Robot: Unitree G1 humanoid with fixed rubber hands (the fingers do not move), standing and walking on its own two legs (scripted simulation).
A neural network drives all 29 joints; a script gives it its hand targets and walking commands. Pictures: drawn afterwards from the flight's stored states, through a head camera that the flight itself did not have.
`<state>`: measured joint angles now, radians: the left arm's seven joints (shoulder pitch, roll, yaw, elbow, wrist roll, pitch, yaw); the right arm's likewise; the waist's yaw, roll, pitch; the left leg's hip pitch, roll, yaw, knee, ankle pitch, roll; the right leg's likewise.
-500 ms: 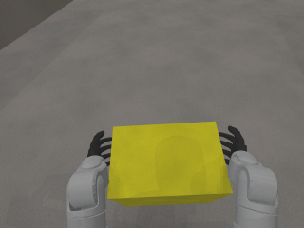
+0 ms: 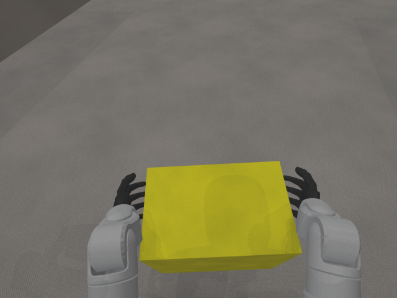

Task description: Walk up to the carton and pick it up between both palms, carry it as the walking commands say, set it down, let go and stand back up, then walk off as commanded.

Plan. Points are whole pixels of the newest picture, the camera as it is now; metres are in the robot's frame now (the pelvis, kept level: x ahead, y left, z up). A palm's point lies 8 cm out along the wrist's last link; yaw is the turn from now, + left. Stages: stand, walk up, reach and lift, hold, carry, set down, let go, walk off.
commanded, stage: carry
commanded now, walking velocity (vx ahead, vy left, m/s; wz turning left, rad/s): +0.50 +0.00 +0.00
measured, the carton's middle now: (215, 222) +0.29 +0.00 -0.02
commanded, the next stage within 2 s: none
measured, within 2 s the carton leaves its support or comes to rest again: neither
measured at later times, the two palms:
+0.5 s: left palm (132, 143) +0.45 +0.18 +0.07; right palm (274, 135) +0.46 -0.15 +0.07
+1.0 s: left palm (151, 73) +0.75 +0.17 +0.07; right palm (255, 65) +0.77 -0.16 +0.07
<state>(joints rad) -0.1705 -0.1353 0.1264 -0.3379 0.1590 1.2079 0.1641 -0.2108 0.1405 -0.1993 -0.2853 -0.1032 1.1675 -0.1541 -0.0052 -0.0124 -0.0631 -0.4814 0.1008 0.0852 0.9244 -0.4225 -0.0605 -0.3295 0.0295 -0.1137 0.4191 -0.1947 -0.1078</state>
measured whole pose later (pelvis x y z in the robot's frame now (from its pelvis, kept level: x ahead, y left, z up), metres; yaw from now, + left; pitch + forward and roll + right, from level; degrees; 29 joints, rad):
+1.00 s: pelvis +0.48 +0.01 +0.00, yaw +2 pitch +7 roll +1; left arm -0.17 -0.14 0.12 -0.34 0.15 1.20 0.17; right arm -0.21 0.14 -0.20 -0.30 -0.10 1.17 -0.16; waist -0.01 -0.01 -0.08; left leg -0.50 0.06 0.09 0.91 -0.44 -0.03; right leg -0.23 0.01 -0.12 0.40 -0.30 -0.07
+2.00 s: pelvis +1.17 +0.00 +0.00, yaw -2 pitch +4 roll +0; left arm -0.18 -0.13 0.14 -0.33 0.14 1.21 0.18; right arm -0.21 0.14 -0.20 -0.27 -0.10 1.17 -0.16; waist -0.02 0.00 -0.10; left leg -0.14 0.04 0.11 0.38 -0.32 0.00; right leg -0.38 0.00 -0.12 0.72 -0.36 -0.02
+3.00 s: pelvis +1.92 -0.05 +0.00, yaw -1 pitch +9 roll +1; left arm -0.18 -0.14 0.13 -0.35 0.14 1.18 0.17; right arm -0.21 0.14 -0.20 -0.34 -0.10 1.16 -0.16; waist 0.00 0.00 -0.08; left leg -0.62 0.04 0.12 0.60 -0.16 -0.03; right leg -0.03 0.01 -0.14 0.29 -0.34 -0.06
